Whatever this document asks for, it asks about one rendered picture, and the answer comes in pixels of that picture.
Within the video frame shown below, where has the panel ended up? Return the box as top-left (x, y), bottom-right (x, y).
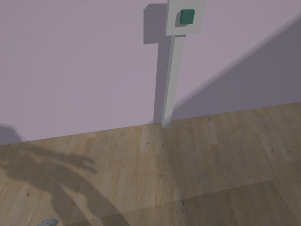
top-left (161, 0), bottom-right (207, 129)

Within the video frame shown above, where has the button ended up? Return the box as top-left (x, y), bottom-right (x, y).
top-left (180, 9), bottom-right (195, 24)

